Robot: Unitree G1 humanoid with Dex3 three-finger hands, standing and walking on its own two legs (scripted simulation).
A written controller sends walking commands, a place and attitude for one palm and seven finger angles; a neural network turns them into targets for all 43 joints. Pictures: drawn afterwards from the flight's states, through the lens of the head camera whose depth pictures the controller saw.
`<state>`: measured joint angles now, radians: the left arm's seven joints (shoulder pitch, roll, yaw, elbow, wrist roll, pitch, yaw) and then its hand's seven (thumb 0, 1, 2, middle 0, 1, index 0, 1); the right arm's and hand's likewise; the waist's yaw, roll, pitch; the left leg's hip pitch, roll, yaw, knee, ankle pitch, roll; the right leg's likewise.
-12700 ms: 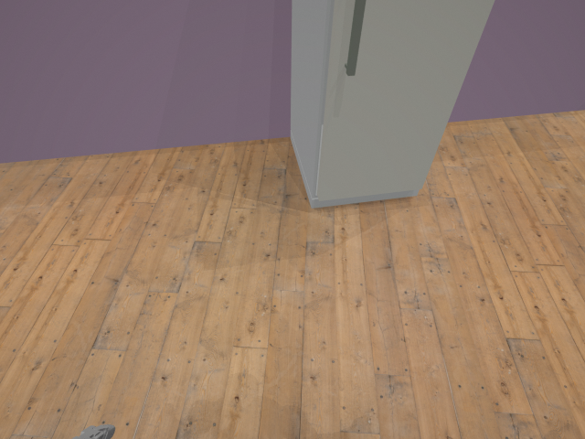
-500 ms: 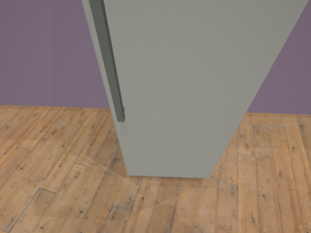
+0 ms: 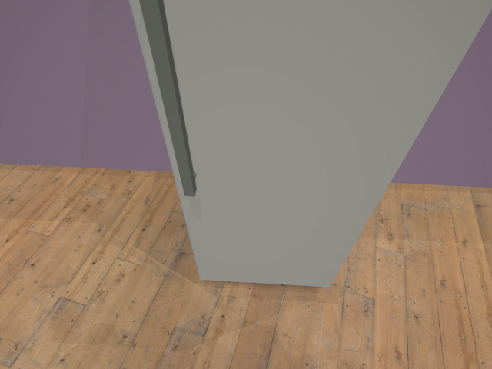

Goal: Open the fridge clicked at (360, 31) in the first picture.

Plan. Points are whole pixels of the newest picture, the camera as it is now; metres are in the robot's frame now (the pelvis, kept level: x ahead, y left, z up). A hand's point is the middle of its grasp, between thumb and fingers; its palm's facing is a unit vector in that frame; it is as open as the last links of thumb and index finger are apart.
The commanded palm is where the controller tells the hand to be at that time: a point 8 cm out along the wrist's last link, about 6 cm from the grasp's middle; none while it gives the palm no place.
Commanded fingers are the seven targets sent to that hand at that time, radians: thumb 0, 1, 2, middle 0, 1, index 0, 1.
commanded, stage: look again from close up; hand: left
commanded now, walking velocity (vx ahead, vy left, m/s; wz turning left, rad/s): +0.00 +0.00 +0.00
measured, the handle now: (177, 106) +0.50 +0.16 +0.16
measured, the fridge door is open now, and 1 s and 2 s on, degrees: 0 0 0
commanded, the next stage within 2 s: raise the hand to about handle height in 0.46 s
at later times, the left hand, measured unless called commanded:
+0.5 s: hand out of the picture +0.02 +0.21 -0.17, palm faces +0.01 -0.97 -0.24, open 7.3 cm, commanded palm none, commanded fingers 0.00 0.90 0.90 -0.20 -0.30 -0.20 -0.30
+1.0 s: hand (107, 365) +0.13 +0.22 -0.04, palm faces +0.09 -1.00 +0.00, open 8.7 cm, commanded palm +0.12 +0.27 -0.02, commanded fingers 0.00 0.36 0.67 -0.24 -0.64 -0.24 -0.64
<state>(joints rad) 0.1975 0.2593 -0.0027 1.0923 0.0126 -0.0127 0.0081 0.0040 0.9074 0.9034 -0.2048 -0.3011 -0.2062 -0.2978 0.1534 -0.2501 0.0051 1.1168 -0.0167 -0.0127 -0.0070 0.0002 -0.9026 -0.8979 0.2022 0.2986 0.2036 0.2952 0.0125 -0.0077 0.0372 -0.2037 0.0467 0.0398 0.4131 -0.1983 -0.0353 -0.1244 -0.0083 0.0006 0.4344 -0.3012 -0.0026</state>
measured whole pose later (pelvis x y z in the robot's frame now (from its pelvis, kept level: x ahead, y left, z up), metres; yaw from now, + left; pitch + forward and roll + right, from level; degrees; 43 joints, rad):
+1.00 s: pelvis -0.05 +0.00 -0.08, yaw +2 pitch +9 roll -1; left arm 0.41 0.22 0.23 0.13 -0.31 -0.42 -0.37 0.01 0.59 0.77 -0.23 -0.51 -0.23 -0.50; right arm 0.19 -0.25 -0.04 0.52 0.03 -0.24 -0.05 0.01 -0.90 -0.90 0.20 0.30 0.20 0.30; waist 0.04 0.00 -0.11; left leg -0.80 0.05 -0.03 1.06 -0.42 -0.03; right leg -0.69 -0.01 -0.04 1.08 -0.55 0.00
